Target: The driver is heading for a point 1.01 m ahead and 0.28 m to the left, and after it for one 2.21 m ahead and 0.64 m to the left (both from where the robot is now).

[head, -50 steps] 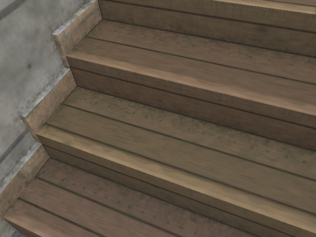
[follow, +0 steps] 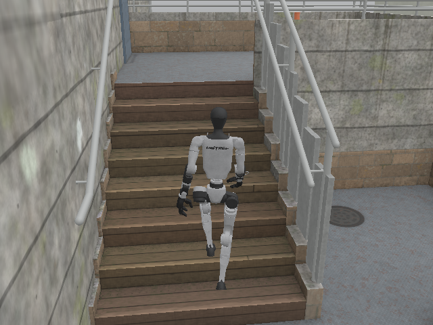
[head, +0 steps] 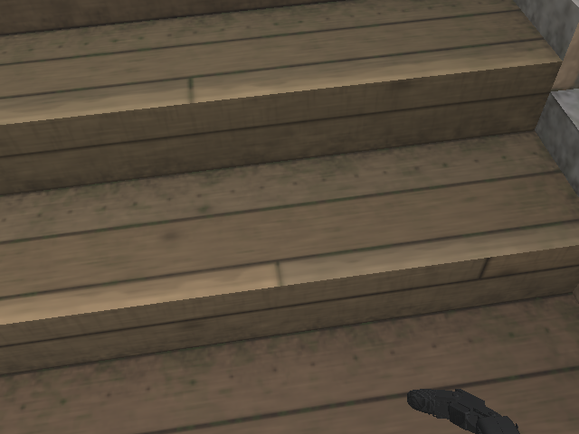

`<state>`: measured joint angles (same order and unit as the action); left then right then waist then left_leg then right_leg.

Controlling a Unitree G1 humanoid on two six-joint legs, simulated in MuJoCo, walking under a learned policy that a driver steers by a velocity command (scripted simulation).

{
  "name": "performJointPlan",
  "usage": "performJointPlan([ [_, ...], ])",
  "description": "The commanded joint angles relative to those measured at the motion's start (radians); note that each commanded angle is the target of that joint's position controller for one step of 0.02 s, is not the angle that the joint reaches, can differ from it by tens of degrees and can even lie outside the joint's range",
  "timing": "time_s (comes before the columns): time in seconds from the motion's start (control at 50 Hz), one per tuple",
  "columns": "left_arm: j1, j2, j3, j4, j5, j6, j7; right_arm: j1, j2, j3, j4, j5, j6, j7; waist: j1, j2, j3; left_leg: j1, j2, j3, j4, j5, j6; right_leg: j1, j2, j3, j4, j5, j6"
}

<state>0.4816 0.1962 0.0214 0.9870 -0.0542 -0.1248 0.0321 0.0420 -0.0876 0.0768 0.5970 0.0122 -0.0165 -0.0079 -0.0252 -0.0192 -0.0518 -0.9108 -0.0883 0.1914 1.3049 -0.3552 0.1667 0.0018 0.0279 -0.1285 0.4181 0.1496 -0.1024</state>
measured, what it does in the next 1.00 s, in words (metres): climbs, turning left: right foot 0.17 m higher, then left foot 0.18 m higher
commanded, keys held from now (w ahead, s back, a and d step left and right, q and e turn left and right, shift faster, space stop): w+q+shift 0.76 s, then w+shift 0.02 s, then w+e+shift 0.22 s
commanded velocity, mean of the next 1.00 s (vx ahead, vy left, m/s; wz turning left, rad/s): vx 1.00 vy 0.00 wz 0.72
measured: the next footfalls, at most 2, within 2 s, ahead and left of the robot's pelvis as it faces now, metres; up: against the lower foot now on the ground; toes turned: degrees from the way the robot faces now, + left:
right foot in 0.34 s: +0.50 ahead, -0.10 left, +0.33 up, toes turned +15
left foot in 0.72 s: +0.74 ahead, +0.22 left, +0.51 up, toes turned +34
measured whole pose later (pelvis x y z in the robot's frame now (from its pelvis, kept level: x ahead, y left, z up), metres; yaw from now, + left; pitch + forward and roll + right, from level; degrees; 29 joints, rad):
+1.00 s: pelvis +0.81 +0.21 +0.47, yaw +40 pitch +5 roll +0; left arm -0.15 0.00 -0.09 0.37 0.03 -0.08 0.04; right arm 0.48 -0.26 -0.04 0.99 -0.03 -0.10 -0.02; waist -0.01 0.06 -0.08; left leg -0.09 -0.13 -0.06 0.29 -0.27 0.13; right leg -1.36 0.00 -0.01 2.14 -0.53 -0.13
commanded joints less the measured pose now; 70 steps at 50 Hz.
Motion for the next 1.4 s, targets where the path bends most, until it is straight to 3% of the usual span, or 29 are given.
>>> performJointPlan([
  [0.02,-0.446,0.179,0.052,-0.294,0.038,-0.05,-0.022,0.476,-0.292,-0.154,0.174,0.022,-0.017,0.022,-0.308,0.136,-0.178,0.799,-0.022,-0.301,-0.703,0.178,0.125,-0.431,0.013,0.058,1.161,0.257,0.048],
  [0.04,-0.318,0.017,0.005,-0.418,0.139,-0.054,-0.044,0.31,-0.273,-0.151,0.182,-0.018,-0.018,0.008,-0.031,0.303,-0.153,0.877,0.121,-0.786,-0.74,0.63,0.223,-0.8,0.118,0.218,1.558,-0.205,0.101],
  [0.08,-0.364,-0.06,-0.036,-0.505,0.147,-0.05,-0.07,0.315,-0.15,-0.133,0.199,-0.036,-0.014,-0.014,-0.003,-0.014,-0.072,0.787,0.195,-1.032,-0.978,-0.212,0.268,-1.086,0.071,0.272,1.905,-0.289,0.02],
  [0.16,-0.544,-0.134,-0.098,-0.621,0.122,0.014,-0.021,0.29,-0.161,-0.12,0.278,-0.044,-0.087,0.005,0.099,-0.112,0.302,0.368,0.114,-0.589,-1.059,0.01,0.088,-1.278,-0.049,0.177,1.792,-0.559,0.001],
  [0.24,-0.794,-0.127,-0.125,-0.784,0.12,0.029,0.016,0.425,-0.232,-0.134,0.343,-0.025,-0.113,0.002,0.038,-0.003,0.243,0.292,0.093,-0.533,-1.267,0.204,0.091,-1.115,-0.113,0.087,1.385,-0.778,0.001],
  [0.28,-0.537,-0.063,-0.095,-0.682,0.059,0.019,0.013,0.365,-0.269,-0.149,0.253,0.042,-0.102,-0.033,0.108,-0.032,-0.068,0.06,0.069,-0.458,-1.19,1.277,0.128,-0.127,0.022,-0.061,0.98,-0.594,0.019],
  [0.32,-0.071,0.096,0.008,-0.573,0.057,0.046,0.029,0.216,-0.504,-0.24,0.179,0.012,-0.134,0.0,0.382,0.114,-0.478,0.479,0.152,-0.531,-0.591,1.851,0.063,0.059,-0.004,0.1,0.712,-0.614,0.001],
  [0.34,0.019,0.187,0.047,-0.486,0.085,0.038,0.022,0.124,-0.434,-0.244,0.15,0.001,-0.175,0.028,0.406,-0.032,-0.539,0.489,0.07,-0.456,-0.203,1.612,0.023,0.13,-0.046,0.219,0.538,-0.78,-0.012],
  [0.36,-0.036,0.274,0.072,-0.443,0.094,0.036,0.032,0.015,-0.233,-0.208,0.077,-0.015,-0.189,0.063,0.321,-0.466,-0.43,0.203,-0.156,-0.362,0.325,0.371,-0.073,0.114,-0.303,0.758,0.14,-0.445,-0.148],
  [0.38,-0.206,0.232,0.074,-0.465,0.102,0.024,0.017,0.129,-0.162,-0.183,-0.002,-0.056,-0.188,0.054,0.152,-0.345,-0.446,0.033,-0.078,-0.419,0.651,0.288,-0.066,0.091,-0.444,1.063,-0.005,-0.529,-0.2],
  [0.46,-0.199,-0.08,0.011,-0.168,0.1,-0.024,-0.01,0.016,0.003,-0.101,-0.085,-0.081,-0.068,0.048,0.0,0.024,0.045,-0.311,0.033,-0.349,1.019,0.187,0.011,-0.216,-0.36,0.527,0.028,-0.602,-0.045],
  [0.6,-0.102,0.009,0.011,0.049,0.094,-0.067,-0.049,-0.304,-0.011,-0.064,-0.271,-0.039,0.013,-0.022,-0.108,0.01,0.249,-0.35,0.081,-0.161,0.552,-0.183,0.041,-0.311,-0.221,-0.162,-0.348,0.156,0.09],
  [0.64,-0.114,0.132,0.029,-0.011,0.027,-0.049,-0.004,-0.166,-0.13,-0.073,-0.186,-0.016,0.024,0.021,-0.142,0.102,0.027,0.335,0.005,0.093,0.087,0.037,0.006,-0.476,-0.165,-0.219,-0.387,0.701,0.011],
  [0.7,-0.262,0.496,0.14,-0.197,-0.016,-0.072,-0.004,0.457,-0.292,-0.159,-0.065,-0.002,0.05,-0.004,-0.398,-0.21,-0.463,0.843,-0.093,-0.046,-0.106,0.019,-0.015,-0.122,-0.307,-0.066,0.387,1.723,-0.027],
  [0.74,-0.35,0.143,0.083,-0.313,0.074,-0.049,-0.103,0.169,-0.37,-0.217,-0.04,0.027,0.022,0.032,-0.203,0.218,-0.25,0.892,-0.035,-0.481,-0.645,0.296,0.184,-0.627,0.036,0.028,1.334,-0.248,0.057],
  [0.76,-0.33,0.078,0.052,-0.468,0.144,-0.065,-0.104,0.064,-0.436,-0.223,-0.084,-0.057,0.048,0.023,-0.059,0.173,-0.439,1.019,0.167,-0.978,-0.848,0.119,0.311,-0.891,0.087,0.228,1.814,-0.286,0.054],
  [0.78,-0.384,0.005,0.017,-0.525,0.16,-0.06,-0.09,0.111,-0.398,-0.217,-0.032,-0.055,0.03,0.008,-0.048,0.045,-0.423,0.949,0.208,-1.111,-0.965,-0.226,0.268,-0.972,0.045,0.252,1.927,-0.301,0.044],
  [0.82,-0.389,-0.124,-0.07,-0.592,0.158,-0.035,-0.042,0.251,-0.243,-0.164,0.117,-0.05,-0.036,-0.011,0.015,-0.011,-0.09,0.692,0.156,-0.996,-0.987,0.043,0.197,-1.081,-0.033,0.247,1.907,-0.385,0.033],
  [0.98,-0.748,-0.134,-0.112,-0.714,0.073,0.052,0.022,0.403,-0.21,-0.115,0.351,-0.026,-0.116,-0.003,0.063,-0.099,0.197,0.488,0.262,-0.418,-1.368,0.27,0.037,-1.279,-0.065,0.08,1.564,-0.719,-0.038],
  [1.06,-0.4,-0.02,-0.056,-0.531,0.059,0.079,0.001,0.279,-0.432,-0.177,0.251,0.039,-0.141,-0.026,0.181,0.076,-0.308,0.557,0.223,-0.138,-1.099,1.907,0.011,-0.272,0.068,-0.112,1.066,-0.466,-0.018],
  [1.1,-0.308,0.083,-0.013,-0.491,0.049,0.08,0.002,0.276,-0.465,-0.212,0.21,0.007,-0.16,-0.016,0.215,0.17,-0.337,0.846,0.297,-0.176,-0.647,2.275,-0.038,-0.335,0.094,-0.094,0.751,-0.613,-0.031],
  [1.12,-0.163,0.127,0.014,-0.456,0.044,0.067,-0.006,0.185,-0.436,-0.222,0.169,0.016,-0.162,0.001,0.321,0.147,-0.338,0.834,0.227,-0.174,-0.226,1.995,-0.065,-0.242,0.063,0.102,0.376,-0.532,-0.108],
  [1.14,-0.166,0.177,0.05,-0.35,0.042,0.067,-0.026,0.123,-0.262,-0.186,0.104,-0.049,-0.167,0.025,0.234,-0.106,-0.218,0.465,0.043,-0.195,0.18,0.419,-0.089,-0.103,0.033,0.325,0.181,-0.369,-0.155],
  [1.16,-0.266,0.178,0.051,-0.348,0.068,0.073,-0.034,0.327,-0.065,-0.129,0.024,-0.096,-0.173,0.032,-0.004,-0.229,-0.231,0.085,-0.02,-0.315,0.633,0.183,-0.131,0.069,-0.166,0.698,0.219,0.492,-0.234],
  [1.18,-0.209,0.173,0.06,-0.327,0.074,0.089,-0.023,0.259,-0.108,-0.118,-0.038,-0.086,-0.163,0.036,0.051,-0.12,-0.319,-0.112,-0.039,-0.295,0.913,0.16,-0.131,0.129,-0.244,0.971,0.007,-0.048,-0.296],
  [1.22,-0.166,0.1,0.047,-0.233,0.076,0.065,-0.022,0.035,-0.033,-0.071,-0.141,-0.125,-0.145,0.029,0.021,0.09,0.077,-0.404,0.027,-0.261,1.058,0.09,-0.102,-0.11,-0.156,0.746,-0.046,-0.466,-0.22],
  [1.28,-0.184,0.021,0.01,-0.156,0.072,0.023,-0.044,-0.004,-0.004,-0.026,-0.167,-0.083,-0.073,-0.006,-0.075,0.118,0.223,-0.249,0.079,-0.177,0.794,0.086,-0.077,-0.54,-0.015,0.364,-0.101,-0.21,-0.054],
  [1.36,0.037,0.106,0.031,-0.053,0.048,-0.007,-0.029,-0.248,-0.003,0.013,-0.32,-0.091,-0.06,-0.029,0.009,-0.03,0.158,-0.23,0.117,-0.067,0.506,-0.189,-0.074,-0.432,-0.037,0.384,-0.272,0.191,-0.079],
  [1.4,0.02,0.144,0.055,-0.12,0.002,0.021,0.012,-0.169,-0.072,-0.001,-0.264,-0.043,-0.061,-0.032,-0.003,0.109,-0.063,0.533,-0.028,0.09,-0.034,-0.126,-0.114,-0.6,0.003,0.354,-0.324,0.826,-0.083],
])
Velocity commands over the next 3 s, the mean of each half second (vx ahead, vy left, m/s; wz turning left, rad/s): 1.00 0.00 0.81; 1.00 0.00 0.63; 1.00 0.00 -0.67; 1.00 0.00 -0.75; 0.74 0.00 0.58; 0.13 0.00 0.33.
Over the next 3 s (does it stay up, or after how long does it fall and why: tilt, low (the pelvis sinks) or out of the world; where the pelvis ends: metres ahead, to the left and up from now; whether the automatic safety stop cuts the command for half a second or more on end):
stays up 2.19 0.53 1.13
